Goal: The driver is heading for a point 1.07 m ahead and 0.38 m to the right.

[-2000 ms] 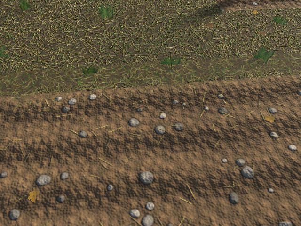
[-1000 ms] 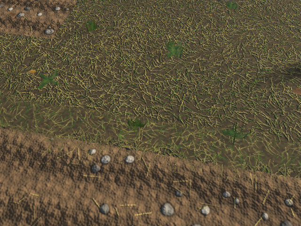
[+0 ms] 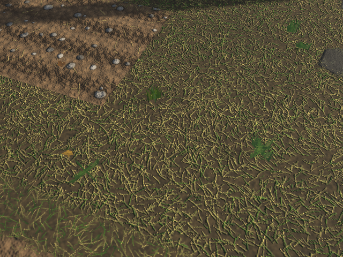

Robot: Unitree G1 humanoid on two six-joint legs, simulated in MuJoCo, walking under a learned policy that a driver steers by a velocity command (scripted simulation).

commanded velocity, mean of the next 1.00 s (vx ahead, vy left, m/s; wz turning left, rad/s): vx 0.50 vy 0.00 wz -0.49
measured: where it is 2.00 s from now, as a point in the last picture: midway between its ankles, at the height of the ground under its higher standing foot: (275, 161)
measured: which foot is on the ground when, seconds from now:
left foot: up 0.00-0.12, down 0.14-0.68, up 0.70-1.00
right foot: down 0.00-0.16, up 0.18-0.68, down 0.70-1.00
